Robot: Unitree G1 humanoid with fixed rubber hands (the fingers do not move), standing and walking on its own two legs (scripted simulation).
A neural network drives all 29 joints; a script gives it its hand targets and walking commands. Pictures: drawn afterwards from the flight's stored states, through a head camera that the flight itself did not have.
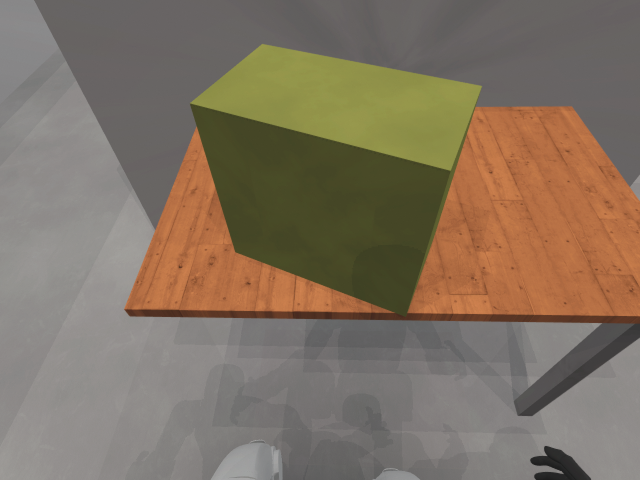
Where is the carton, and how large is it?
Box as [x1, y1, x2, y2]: [190, 44, 481, 316]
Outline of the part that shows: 260,45 190,103 235,251 405,316 436,229 481,86 270,45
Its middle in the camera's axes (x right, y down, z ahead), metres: +0.03 -0.08 +0.59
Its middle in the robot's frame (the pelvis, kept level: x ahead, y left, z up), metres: +0.52 -0.01 +0.07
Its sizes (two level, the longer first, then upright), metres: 0.318 0.176 0.298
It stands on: a table, 0.64 m high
